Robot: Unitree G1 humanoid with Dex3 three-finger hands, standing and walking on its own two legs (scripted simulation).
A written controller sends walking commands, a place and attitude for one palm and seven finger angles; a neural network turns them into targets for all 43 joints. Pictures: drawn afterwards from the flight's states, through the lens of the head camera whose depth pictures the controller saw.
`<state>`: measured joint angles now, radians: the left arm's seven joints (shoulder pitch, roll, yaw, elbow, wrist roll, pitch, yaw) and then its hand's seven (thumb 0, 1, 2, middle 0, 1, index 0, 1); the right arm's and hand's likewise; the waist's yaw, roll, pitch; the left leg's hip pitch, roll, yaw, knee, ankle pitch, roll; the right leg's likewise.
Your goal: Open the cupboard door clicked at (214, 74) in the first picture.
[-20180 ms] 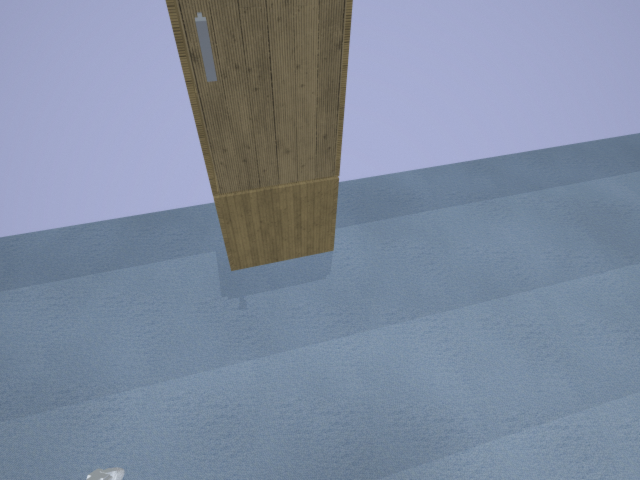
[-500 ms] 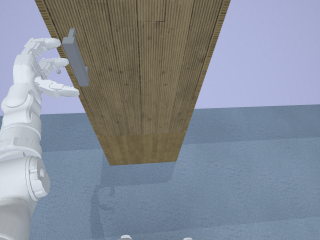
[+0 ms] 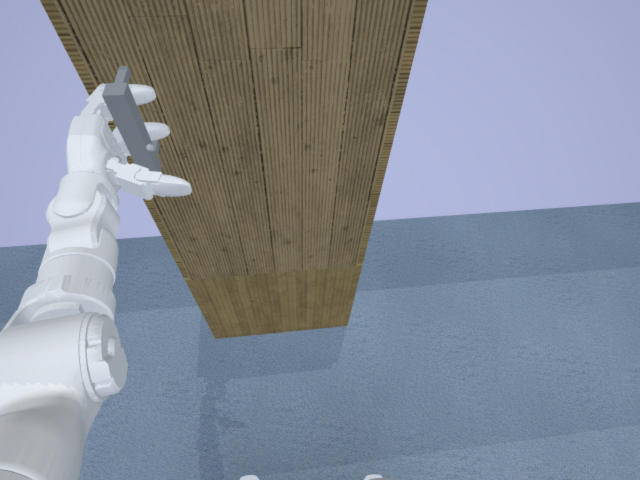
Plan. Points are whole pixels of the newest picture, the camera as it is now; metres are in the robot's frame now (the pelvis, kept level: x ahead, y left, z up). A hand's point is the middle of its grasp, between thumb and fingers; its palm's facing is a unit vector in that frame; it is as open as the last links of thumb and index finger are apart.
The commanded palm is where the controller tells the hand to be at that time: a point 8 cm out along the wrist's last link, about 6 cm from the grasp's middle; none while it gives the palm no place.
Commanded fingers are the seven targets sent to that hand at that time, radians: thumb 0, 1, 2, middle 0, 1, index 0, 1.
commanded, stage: slide the fingers in behind the handle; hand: left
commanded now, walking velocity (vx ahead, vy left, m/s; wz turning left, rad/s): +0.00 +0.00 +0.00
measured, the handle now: (138, 124) +0.53 +0.21 +0.13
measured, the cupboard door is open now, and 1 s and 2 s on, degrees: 0 0 27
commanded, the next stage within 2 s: close the thumb around the handle in 0.46 s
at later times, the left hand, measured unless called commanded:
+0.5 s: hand (146, 147) +0.49 +0.19 +0.13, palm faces +0.05 -1.00 +0.01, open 13.7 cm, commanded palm +0.47 +0.24 +0.13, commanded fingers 0.00 -0.50 0.30 -0.30 -1.20 -0.30 -1.20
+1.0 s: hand (149, 148) +0.49 +0.19 +0.13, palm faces +0.06 -1.00 +0.01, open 8.7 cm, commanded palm +0.47 +0.24 +0.13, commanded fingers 0.00 0.79 0.85 -0.39 -1.34 -0.39 -1.34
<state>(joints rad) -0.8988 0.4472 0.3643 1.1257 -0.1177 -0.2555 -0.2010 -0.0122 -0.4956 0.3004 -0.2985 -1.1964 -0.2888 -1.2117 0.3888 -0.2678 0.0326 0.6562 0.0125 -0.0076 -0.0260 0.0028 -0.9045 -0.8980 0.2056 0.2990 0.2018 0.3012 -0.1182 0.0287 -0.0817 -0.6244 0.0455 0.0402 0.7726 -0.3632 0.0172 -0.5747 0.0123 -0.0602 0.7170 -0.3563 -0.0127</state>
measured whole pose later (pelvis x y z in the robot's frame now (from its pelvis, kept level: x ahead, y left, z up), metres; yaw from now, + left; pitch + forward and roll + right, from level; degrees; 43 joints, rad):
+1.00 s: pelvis +0.00 +0.01 +0.00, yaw +0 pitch +13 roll -2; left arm -0.91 0.45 0.36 1.13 -0.11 -0.26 -0.18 0.00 0.26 0.63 -0.36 -1.28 -0.36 -1.29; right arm 0.41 -0.26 0.03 0.66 0.01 0.00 -0.03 0.00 -0.90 -0.90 0.21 0.30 0.20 0.30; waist -0.12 0.03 -0.08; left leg -0.64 0.04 0.05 0.78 -0.37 0.03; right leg -0.59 0.01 -0.05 0.71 -0.35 0.00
